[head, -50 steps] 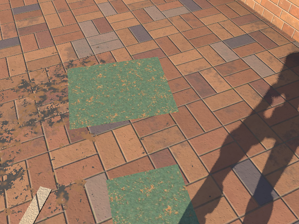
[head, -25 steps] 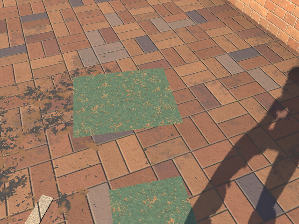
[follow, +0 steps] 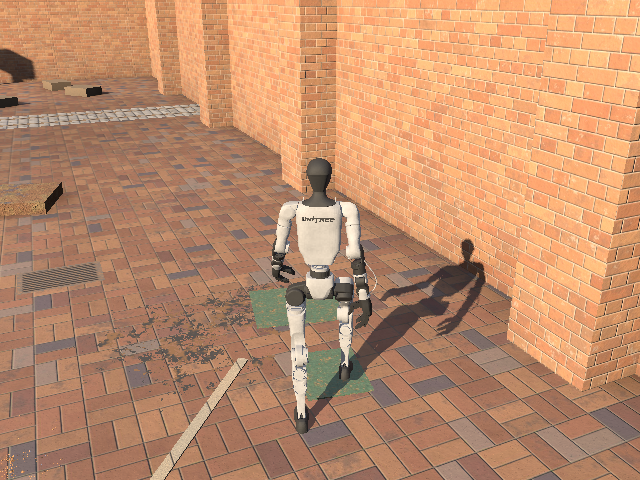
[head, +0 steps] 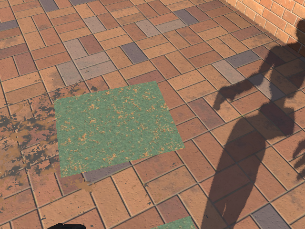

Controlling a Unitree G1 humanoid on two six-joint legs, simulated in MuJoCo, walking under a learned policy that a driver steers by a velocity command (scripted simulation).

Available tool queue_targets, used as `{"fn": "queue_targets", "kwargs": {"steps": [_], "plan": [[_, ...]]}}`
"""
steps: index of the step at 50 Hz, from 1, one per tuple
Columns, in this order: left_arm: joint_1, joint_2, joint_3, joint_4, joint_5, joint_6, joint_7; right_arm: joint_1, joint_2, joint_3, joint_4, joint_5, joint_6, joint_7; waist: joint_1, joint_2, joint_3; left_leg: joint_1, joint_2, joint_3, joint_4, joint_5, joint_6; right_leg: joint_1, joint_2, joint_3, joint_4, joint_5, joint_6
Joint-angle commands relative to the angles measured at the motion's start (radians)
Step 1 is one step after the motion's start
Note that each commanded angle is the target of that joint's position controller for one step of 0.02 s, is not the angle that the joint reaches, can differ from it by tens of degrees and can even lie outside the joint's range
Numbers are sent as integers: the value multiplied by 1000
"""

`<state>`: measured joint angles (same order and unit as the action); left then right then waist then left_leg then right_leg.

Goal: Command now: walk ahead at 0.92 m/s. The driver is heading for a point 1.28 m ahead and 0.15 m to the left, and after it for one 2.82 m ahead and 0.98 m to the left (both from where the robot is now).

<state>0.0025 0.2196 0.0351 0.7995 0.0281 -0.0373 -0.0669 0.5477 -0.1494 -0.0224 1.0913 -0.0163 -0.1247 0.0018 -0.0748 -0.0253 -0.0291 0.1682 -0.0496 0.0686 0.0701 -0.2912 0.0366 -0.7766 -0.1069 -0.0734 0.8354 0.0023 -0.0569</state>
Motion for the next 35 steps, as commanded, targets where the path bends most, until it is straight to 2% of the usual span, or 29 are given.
{"fn": "queue_targets", "kwargs": {"steps": [1,2,3,4,5,6,7,8,9,10,11,12,13,14,16,19,20,21,23,25,27,28,29,30,31,32,33,34,35], "plan": [[-169,37,-2,-102,-5,-12,2,-14,-159,-25,-43,8,-17,-9,33,75,213,-109,259,-67,-139,413,147,49,34,-54,-168,27,-38],[-159,43,-1,-103,-5,-14,8,-20,-170,-26,-42,6,-16,-8,46,84,192,-66,259,-32,-89,609,138,106,61,-73,-207,-2,-62],[-136,55,4,-100,-5,-15,16,-17,-188,-28,-41,2,-14,-8,63,113,152,-26,267,-12,-7,884,129,180,104,-97,-219,-44,-82],[-75,77,12,-87,-4,-18,25,-13,-214,-34,-37,-6,-7,-13,98,151,94,12,281,0,114,1130,119,266,147,-108,-213,-100,-100],[65,111,27,-51,-5,-22,36,-20,-247,-44,-34,-19,6,-21,167,184,12,25,292,8,298,1273,109,404,180,-96,-206,-166,-119],[293,146,47,19,-6,-26,48,-49,-272,-54,-39,-24,23,-28,270,182,-94,-37,280,25,565,1260,97,635,202,-91,-255,-194,-134],[493,208,72,77,8,-29,63,-74,-245,-52,-59,-25,27,-26,345,143,-195,-272,229,13,891,982,94,935,90,40,-242,-325,-152],[532,303,95,97,42,-34,66,4,-61,-16,-106,14,18,9,226,-163,-286,-688,53,-29,1285,85,68,1195,-207,558,-374,-768,-225],[490,273,94,103,15,-34,46,-28,-124,-30,-126,29,-7,16,208,-186,-335,-830,-9,-190,1421,-118,100,1182,-255,952,-612,-892,-232],[371,216,83,105,16,-41,41,-147,-160,-39,-165,30,-9,8,159,-103,-126,-922,68,-171,1440,-4,114,1036,-217,777,-618,-784,-203],[331,139,67,106,10,-53,37,-205,-162,-35,-177,19,-12,9,146,34,-49,-890,113,-157,1385,72,113,872,-197,619,-616,-609,-193],[303,103,56,116,12,-61,40,-220,-137,-30,-181,6,-4,13,103,63,-4,-837,145,-158,1327,89,107,745,-157,515,-632,-518,-169],[299,67,41,134,8,-67,45,-203,-111,-23,-189,-14,12,22,55,40,21,-784,166,-162,1282,94,94,638,-118,434,-654,-484,-146],[307,53,34,148,2,-74,49,-200,-88,-17,-191,-25,29,34,34,11,43,-763,183,-159,1249,88,78,574,-98,384,-681,-481,-142],[349,65,30,166,-14,-89,53,-279,-85,-10,-230,-31,52,46,27,-1,119,-843,211,-129,1194,114,49,527,-74,315,-737,-429,-146],[423,84,28,171,-21,-99,46,-473,-115,0,-308,-30,57,52,69,16,198,-930,213,-43,975,269,23,523,-14,187,-804,-211,-142],[447,71,22,173,-26,-103,43,-526,-117,5,-325,-27,52,55,85,32,211,-898,195,-10,869,333,21,523,20,135,-807,-93,-127],[457,80,22,172,-30,-107,44,-568,-103,14,-344,-20,47,61,92,12,211,-828,179,13,747,398,22,504,25,111,-821,-10,-118],[516,104,21,189,-40,-116,53,-644,-100,24,-367,-6,42,67,120,8,216,-731,136,63,593,496,42,566,-1,88,-879,210,-104],[540,133,21,201,-36,-115,60,-667,-120,23,-379,1,41,59,120,-6,195,-718,97,78,492,514,68,744,-23,52,-854,457,-86],[537,177,25,201,-23,-104,70,-621,-161,9,-373,-6,40,44,87,-55,108,-654,20,99,463,411,91,915,-48,33,-720,849,-65],[532,200,30,205,-10,-92,80,-547,-188,-2,-358,-6,41,34,42,-91,49,-580,-15,94,468,329,103,964,-67,31,-593,1004,-59],[514,221,37,207,6,-77,90,-393,-226,-20,-319,-4,42,21,-36,-116,-34,-436,-33,67,473,258,123,969,-85,33,-404,1061,-60],[473,231,42,201,14,-60,97,-188,-257,-39,-253,-6,46,5,-135,-112,-123,-250,-26,59,431,214,139,921,-78,15,-142,991,-63],[452,191,37,184,19,-57,96,-11,-313,-64,-214,-24,52,-13,-194,-81,-212,-4,103,-71,499,12,166,712,-36,20,183,710,-75],[611,-23,-8,141,-30,-64,60,-28,-397,-89,-212,-61,45,-12,-18,287,-326,350,442,-653,431,-208,330,216,155,66,638,-389,-32],[515,100,12,132,-45,-84,67,-58,-314,-86,-212,-29,50,11,-67,148,-345,314,421,-892,229,-359,316,90,162,182,708,-421,-69],[364,122,18,83,-48,-89,73,-166,-264,-75,-206,-26,40,15,-30,91,-118,128,378,-691,185,-258,270,22,91,171,650,-291,-79],[316,112,13,70,-37,-91,69,-205,-200,-61,-197,-27,31,21,-1,-5,-39,-31,345,-573,160,-129,246,62,61,166,586,-245,-82]]}}
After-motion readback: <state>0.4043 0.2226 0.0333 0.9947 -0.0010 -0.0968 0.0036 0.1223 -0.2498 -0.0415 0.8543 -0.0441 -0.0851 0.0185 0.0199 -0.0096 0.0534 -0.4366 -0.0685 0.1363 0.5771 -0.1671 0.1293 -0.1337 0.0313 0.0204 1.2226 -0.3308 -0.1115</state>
